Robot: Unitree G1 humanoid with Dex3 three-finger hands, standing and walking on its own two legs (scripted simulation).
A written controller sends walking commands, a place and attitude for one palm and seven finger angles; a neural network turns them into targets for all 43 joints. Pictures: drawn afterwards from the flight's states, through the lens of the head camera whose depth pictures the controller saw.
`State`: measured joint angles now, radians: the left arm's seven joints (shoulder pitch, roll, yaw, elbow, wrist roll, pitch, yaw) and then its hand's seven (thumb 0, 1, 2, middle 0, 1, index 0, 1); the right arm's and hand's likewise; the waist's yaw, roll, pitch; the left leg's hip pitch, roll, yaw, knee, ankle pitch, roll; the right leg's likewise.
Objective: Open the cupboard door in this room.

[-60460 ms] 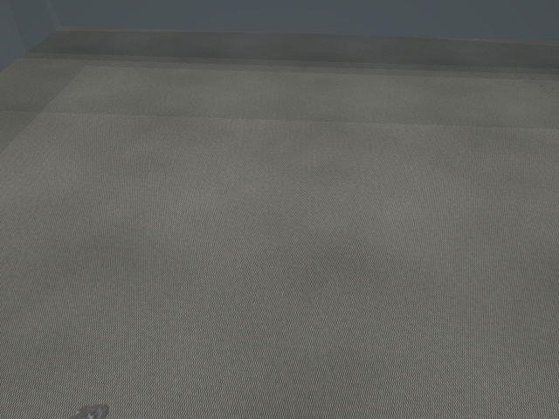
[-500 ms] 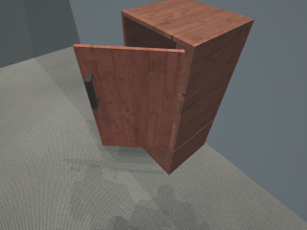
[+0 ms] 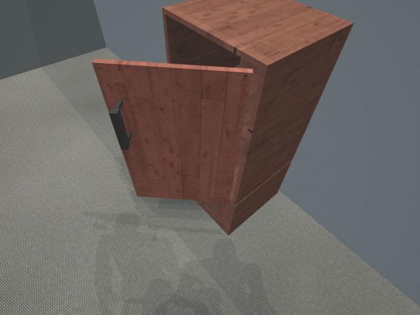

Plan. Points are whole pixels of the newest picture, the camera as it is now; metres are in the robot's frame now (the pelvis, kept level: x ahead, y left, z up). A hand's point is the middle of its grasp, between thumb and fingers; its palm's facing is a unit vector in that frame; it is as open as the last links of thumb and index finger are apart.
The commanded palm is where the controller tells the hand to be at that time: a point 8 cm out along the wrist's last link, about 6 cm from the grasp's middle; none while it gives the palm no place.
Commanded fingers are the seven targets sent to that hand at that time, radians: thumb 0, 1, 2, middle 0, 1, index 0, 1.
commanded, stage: look again from close up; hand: left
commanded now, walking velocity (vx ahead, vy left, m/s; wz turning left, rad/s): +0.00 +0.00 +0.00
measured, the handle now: (122, 125) +0.57 +0.28 -0.01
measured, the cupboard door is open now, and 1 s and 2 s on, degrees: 46 46 46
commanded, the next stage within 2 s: shuffle to correct the standing spot in 0.38 s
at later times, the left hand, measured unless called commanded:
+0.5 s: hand out of the picture +0.07 +0.20 -0.18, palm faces +0.01 -0.98 -0.21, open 7.4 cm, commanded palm none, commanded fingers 0.00 0.90 0.90 -0.20 -0.30 -0.20 -0.30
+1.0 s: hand out of the picture +0.05 +0.27 -0.18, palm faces +0.04 -0.97 -0.24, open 7.4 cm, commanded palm none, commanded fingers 0.00 0.90 0.90 -0.20 -0.30 -0.20 -0.30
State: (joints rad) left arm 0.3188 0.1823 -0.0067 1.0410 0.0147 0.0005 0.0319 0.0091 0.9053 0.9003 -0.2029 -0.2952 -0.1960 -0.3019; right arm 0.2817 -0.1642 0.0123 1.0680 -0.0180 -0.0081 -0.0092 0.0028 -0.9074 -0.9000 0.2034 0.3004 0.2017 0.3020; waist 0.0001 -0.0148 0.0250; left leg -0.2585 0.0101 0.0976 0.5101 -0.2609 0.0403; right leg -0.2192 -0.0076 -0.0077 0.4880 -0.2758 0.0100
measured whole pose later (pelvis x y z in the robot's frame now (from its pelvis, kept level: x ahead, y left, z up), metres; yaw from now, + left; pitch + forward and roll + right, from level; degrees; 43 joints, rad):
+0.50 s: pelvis +0.04 +0.01 +0.00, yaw +0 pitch +0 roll +0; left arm 0.25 0.20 0.00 1.07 0.02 0.00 0.04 0.01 0.90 0.90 -0.20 -0.30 -0.20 -0.30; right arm 0.20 -0.17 0.02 1.10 -0.02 -0.03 -0.02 0.00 -0.91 -0.90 0.20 0.30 0.20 0.30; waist 0.00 -0.03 0.02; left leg -0.18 -0.01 0.11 0.48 -0.31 0.05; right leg -0.14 -0.03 0.01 0.47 -0.32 0.03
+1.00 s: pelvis +0.02 +0.06 +0.00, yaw +0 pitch +1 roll -1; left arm 0.24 0.24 0.05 0.99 0.03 0.06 0.04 0.01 0.91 0.90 -0.20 -0.30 -0.20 -0.30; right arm 0.24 -0.18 -0.01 0.97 -0.03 0.00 -0.02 0.00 -0.91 -0.90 0.20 0.30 0.20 0.30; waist 0.01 -0.04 0.05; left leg -0.22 -0.08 0.14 0.47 -0.28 0.14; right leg -0.40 -0.06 0.01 1.00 -0.43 0.01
